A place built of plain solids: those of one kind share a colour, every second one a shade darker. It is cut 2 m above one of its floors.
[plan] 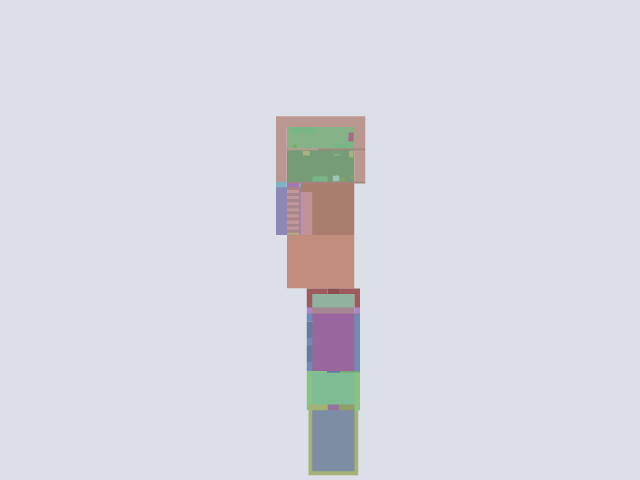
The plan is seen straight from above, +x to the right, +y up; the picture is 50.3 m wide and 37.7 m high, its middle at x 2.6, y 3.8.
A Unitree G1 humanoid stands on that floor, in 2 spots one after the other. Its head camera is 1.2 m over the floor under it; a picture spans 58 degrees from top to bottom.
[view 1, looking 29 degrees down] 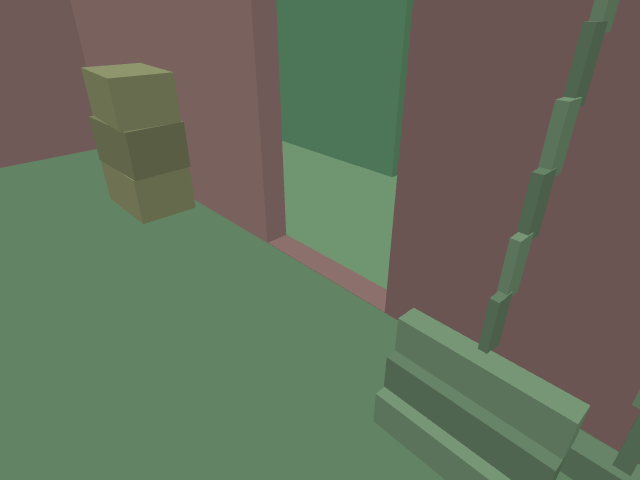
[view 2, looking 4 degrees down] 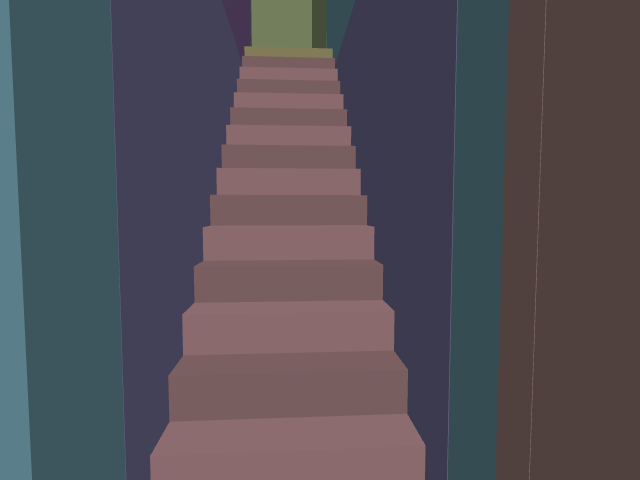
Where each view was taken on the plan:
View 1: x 4.25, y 9.62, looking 137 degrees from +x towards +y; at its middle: floor_cellar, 2.47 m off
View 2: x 0.47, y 9.18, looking -94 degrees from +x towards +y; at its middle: step_flightC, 2.42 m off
